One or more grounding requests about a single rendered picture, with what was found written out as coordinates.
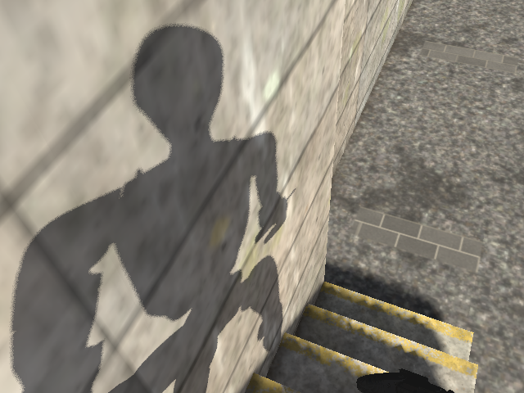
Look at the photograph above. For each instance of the robot right hand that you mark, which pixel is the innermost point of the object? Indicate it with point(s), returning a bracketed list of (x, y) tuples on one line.
[(402, 382)]

